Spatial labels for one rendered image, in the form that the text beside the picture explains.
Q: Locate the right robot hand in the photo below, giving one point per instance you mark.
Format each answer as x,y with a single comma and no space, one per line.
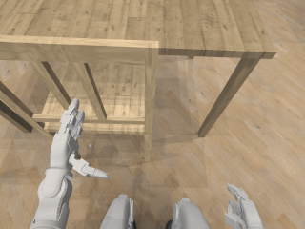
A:
241,216

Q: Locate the left robot shin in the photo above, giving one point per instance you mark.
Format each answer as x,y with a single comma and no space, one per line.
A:
130,226

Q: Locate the left robot forearm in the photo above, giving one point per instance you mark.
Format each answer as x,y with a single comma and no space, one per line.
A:
54,194

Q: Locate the right robot thigh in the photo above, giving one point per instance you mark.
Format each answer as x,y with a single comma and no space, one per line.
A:
186,215

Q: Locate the left robot hand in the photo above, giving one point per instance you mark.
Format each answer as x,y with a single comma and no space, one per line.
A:
65,141

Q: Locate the chair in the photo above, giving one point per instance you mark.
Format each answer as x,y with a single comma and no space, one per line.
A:
113,79

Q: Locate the table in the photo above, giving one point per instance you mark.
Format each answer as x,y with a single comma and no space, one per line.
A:
205,28

